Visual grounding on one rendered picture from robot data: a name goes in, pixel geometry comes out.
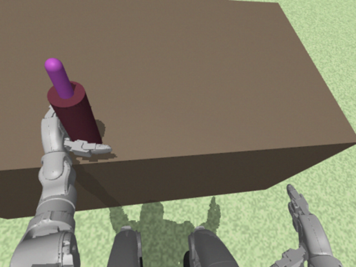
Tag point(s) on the bottle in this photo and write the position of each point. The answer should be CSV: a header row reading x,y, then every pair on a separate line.
x,y
71,105

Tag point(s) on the right robot arm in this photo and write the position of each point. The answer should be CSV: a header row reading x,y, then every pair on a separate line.
x,y
324,261

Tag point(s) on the left robot hand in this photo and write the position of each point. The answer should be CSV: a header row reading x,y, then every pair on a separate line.
x,y
55,138

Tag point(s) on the left robot arm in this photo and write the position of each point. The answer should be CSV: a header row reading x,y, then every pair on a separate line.
x,y
49,240

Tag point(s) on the right robot hand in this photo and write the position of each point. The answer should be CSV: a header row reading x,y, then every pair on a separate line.
x,y
312,237

